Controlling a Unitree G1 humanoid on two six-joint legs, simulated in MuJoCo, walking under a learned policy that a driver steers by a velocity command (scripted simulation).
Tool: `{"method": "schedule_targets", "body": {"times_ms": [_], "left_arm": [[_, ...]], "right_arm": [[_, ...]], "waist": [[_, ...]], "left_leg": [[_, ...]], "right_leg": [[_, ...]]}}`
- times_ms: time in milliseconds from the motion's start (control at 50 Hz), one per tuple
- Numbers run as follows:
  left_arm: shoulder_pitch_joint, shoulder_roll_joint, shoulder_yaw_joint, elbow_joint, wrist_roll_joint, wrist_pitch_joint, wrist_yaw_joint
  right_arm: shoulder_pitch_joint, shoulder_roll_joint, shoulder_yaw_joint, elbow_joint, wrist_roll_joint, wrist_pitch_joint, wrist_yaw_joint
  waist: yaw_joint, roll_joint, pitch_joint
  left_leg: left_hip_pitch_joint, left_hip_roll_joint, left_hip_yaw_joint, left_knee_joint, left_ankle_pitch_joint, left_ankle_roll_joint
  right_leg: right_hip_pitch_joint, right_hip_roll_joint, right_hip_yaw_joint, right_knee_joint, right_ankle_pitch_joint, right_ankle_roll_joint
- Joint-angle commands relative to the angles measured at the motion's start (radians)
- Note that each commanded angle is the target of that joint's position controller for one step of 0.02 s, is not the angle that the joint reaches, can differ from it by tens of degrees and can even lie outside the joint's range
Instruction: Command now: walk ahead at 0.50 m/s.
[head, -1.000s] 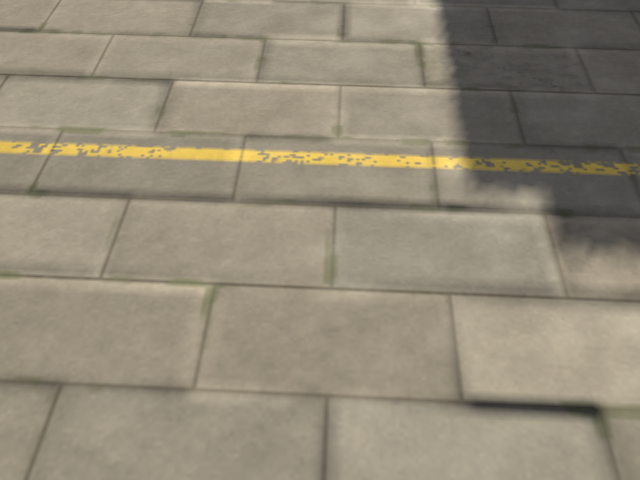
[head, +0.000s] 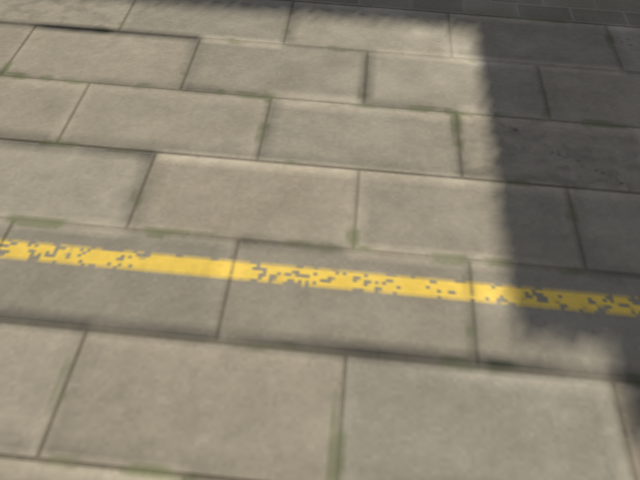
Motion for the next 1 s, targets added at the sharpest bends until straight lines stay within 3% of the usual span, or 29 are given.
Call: {"method": "schedule_targets", "body": {"times_ms": [20,80,120,200,280,340,380,400,420,440,460,480,520,560,600,660,740,800,860,900,920,940,960,980,1000], "left_arm": [[0.049,0.052,0.023,-0.048,0.006,0.010,0.011],[-0.029,0.058,0.030,-0.079,0.016,0.023,0.016],[-0.104,0.055,0.031,-0.104,0.021,0.020,0.014],[-0.240,0.030,0.021,-0.140,0.015,0.011,-0.001],[-0.361,0.032,0.012,-0.182,0.006,0.004,-0.021],[-0.379,0.053,0.015,-0.207,0.003,-0.013,-0.037],[-0.279,0.094,0.032,-0.186,0.004,-0.023,-0.037],[-0.133,0.136,0.056,-0.141,0.007,-0.026,-0.030],[0.063,0.208,0.078,-0.102,0.025,-0.029,-0.019],[0.158,0.292,0.097,-0.081,0.038,-0.019,-0.016],[0.157,0.198,0.071,-0.084,0.032,-0.017,-0.016],[0.070,0.141,0.052,-0.099,0.026,-0.018,-0.013],[-0.066,0.081,0.034,-0.112,0.029,-0.020,-0.015],[-0.115,0.052,0.027,-0.103,0.038,-0.025,-0.018],[-0.110,0.071,0.035,-0.088,0.038,-0.031,-0.012],[-0.086,0.102,0.046,-0.070,0.043,-0.030,0.004],[-0.061,0.128,0.053,-0.062,0.038,-0.019,0.019],[-0.009,0.148,0.061,-0.047,0.027,-0.006,0.025],[0.020,0.167,0.070,-0.036,0.012,0.013,0.023],[-0.002,0.194,0.078,-0.043,0.003,0.025,0.024],[-0.018,0.210,0.082,-0.048,-0.002,0.032,0.025],[-0.043,0.217,0.082,-0.055,-0.007,0.040,0.025],[-0.040,0.204,0.075,-0.062,-0.003,0.042,0.026],[-0.019,0.103,0.046,-0.102,0.038,0.031,0.024],[0.006,0.047,0.020,-0.149,0.025,-0.014,0.011]], "right_arm": [[0.018,-0.079,-0.012,-0.025,-0.008,-0.017,0.003],[0.073,-0.125,-0.022,0.003,-0.007,-0.020,-0.014],[0.111,-0.130,-0.022,0.017,-0.004,-0.013,-0.027],[0.170,-0.140,-0.021,0.038,0.006,-0.005,-0.038],[0.247,-0.145,-0.024,0.076,0.015,0.010,-0.040],[0.253,-0.159,-0.033,0.087,0.021,0.025,-0.048],[0.213,-0.179,-0.040,0.076,0.023,0.033,-0.049],[0.193,-0.161,-0.034,0.066,0.020,0.035,-0.048],[0.178,-0.120,-0.017,0.039,0.008,0.033,-0.045],[0.301,0.010,0.017,0.028,0.013,0.015,-0.042],[0.290,-0.060,0.002,0.044,0.033,-0.002,-0.038],[0.212,-0.132,-0.020,0.020,0.054,-0.007,-0.039],[0.123,-0.118,-0.028,0.001,0.040,0.003,-0.049],[0.157,-0.075,-0.035,0.006,0.038,0.034,-0.048],[0.151,-0.047,-0.036,-0.008,0.037,0.057,-0.048],[0.082,-0.053,-0.043,-0.044,0.026,0.069,-0.046],[-0.034,-0.042,-0.037,-0.086,0.020,0.061,-0.020],[-0.143,-0.033,-0.027,-0.132,0.019,0.060,-0.001],[-0.200,-0.042,-0.025,-0.175,0.022,0.063,0.016],[-0.178,-0.069,-0.037,-0.192,0.023,0.066,0.023],[-0.124,-0.092,-0.049,-0.187,0.024,0.068,0.023],[0.002,-0.128,-0.072,-0.160,0.028,0.067,0.021],[0.174,-0.201,-0.111,-0.110,0.031,0.070,0.007],[0.253,-0.317,-0.139,-0.091,0.032,0.075,-0.015],[0.228,-0.345,-0.129,-0.131,0.021,0.056,-0.007]], "waist": [[0.022,0.117,-0.057],[0.019,0.088,-0.013],[0.000,0.078,-0.001],[-0.042,0.085,0.024],[-0.083,0.080,0.064],[-0.060,0.094,0.066],[0.006,0.119,0.010],[0.076,0.107,-0.080],[0.149,0.043,-0.236],[0.108,-0.212,-0.387],[0.124,-0.219,-0.431],[0.110,-0.161,-0.274],[0.057,-0.054,-0.114],[0.003,-0.081,-0.059],[-0.014,-0.062,-0.025],[-0.012,-0.030,0.005],[0.017,-0.021,0.033],[0.058,-0.006,0.070],[0.065,-0.016,0.084],[0.031,-0.044,0.049],[-0.006,-0.063,0.005],[-0.083,-0.056,-0.061],[-0.160,-0.015,-0.155],[-0.130,0.210,-0.208],[-0.064,0.284,-0.368]], "left_leg": [[0.133,0.251,-0.280,-0.302,0.076,0.164],[0.136,0.250,-0.223,-0.339,0.166,0.179],[0.177,0.245,-0.197,-0.344,0.199,0.168],[0.216,0.217,-0.135,-0.352,0.179,0.134],[0.325,0.254,-0.147,-0.314,0.166,0.136],[0.387,0.292,-0.193,-0.240,0.216,0.125],[0.372,0.283,-0.203,-0.141,0.380,0.104],[0.325,0.228,-0.170,0.014,0.486,0.079],[0.139,0.160,-0.123,0.296,0.330,0.040],[-0.257,-0.009,-0.058,0.673,-0.179,-0.034],[-0.356,0.008,-0.200,0.833,-0.420,-0.029],[-0.428,0.061,-0.200,0.883,-0.361,-0.017],[-0.369,0.144,-0.166,0.805,-0.209,-0.011],[-0.273,0.178,-0.170,0.742,-0.146,-0.006],[-0.284,0.184,-0.165,0.712,-0.104,-0.012],[-0.367,0.183,-0.183,0.606,0.021,-0.027],[-0.358,0.168,-0.123,0.390,0.182,-0.032],[-0.376,0.160,-0.071,0.283,0.184,-0.022],[-0.382,0.143,-0.031,0.222,0.087,0.005],[-0.289,0.094,0.023,0.205,-0.013,0.037],[-0.197,0.053,0.056,0.205,-0.062,0.057],[-0.029,0.000,0.085,0.157,-0.047,0.087],[0.252,-0.031,0.050,0.104,0.004,0.127],[0.526,0.200,-0.352,0.055,-0.019,0.222],[0.715,0.374,-0.901,-0.139,-0.195,0.389]], "right_leg": [[-0.140,-0.095,0.037,-0.027,0.094,-0.002],[-0.227,-0.106,0.030,-0.148,0.205,0.025],[-0.281,-0.104,0.026,-0.262,0.306,0.039],[-0.251,-0.066,-0.010,-0.493,0.460,0.040],[-0.267,-0.040,-0.021,-0.611,0.427,0.034],[-0.226,-0.020,-0.007,-0.683,0.334,0.013],[-0.044,0.022,-0.035,-0.715,0.284,-0.007],[0.166,0.043,-0.052,-0.729,0.292,-0.032],[0.487,-0.096,0.081,-0.682,0.309,-0.092],[0.854,-0.353,0.507,-0.760,0.163,-0.227],[0.843,-0.377,0.672,-0.856,0.074,-0.240],[0.716,-0.350,0.517,-0.872,0.066,-0.190],[0.434,-0.277,0.288,-0.945,0.154,-0.139],[0.296,-0.229,0.150,-1.012,0.208,-0.119],[0.255,-0.225,0.063,-1.050,0.279,-0.131],[0.280,-0.226,-0.027,-1.070,0.344,-0.134],[0.318,-0.206,-0.144,-1.080,0.369,-0.110],[0.395,-0.229,-0.191,-1.067,0.374,-0.104],[0.497,-0.258,-0.221,-1.009,0.447,-0.089],[0.528,-0.263,-0.251,-0.908,0.716,-0.069],[0.531,-0.258,-0.265,-0.809,0.893,-0.057],[0.501,-0.231,-0.292,-0.632,1.003,-0.035],[0.358,-0.186,-0.305,-0.382,0.901,0.008],[-0.002,-0.085,-0.299,-0.021,0.242,0.065],[-0.268,0.091,-0.053,0.210,-0.267,0.088]]}}
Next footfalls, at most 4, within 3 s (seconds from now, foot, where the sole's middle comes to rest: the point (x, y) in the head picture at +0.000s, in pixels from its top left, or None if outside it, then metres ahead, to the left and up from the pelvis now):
0.42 right None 0.41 -0.16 -0.77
0.96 left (249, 409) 0.63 0.16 -0.77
1.54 right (289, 268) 1.01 0.08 -0.77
2.00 left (211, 196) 1.26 0.31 -0.77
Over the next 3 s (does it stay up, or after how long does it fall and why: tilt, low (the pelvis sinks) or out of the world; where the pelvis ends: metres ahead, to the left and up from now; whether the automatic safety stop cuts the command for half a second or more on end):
stays up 1.60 0.04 0.00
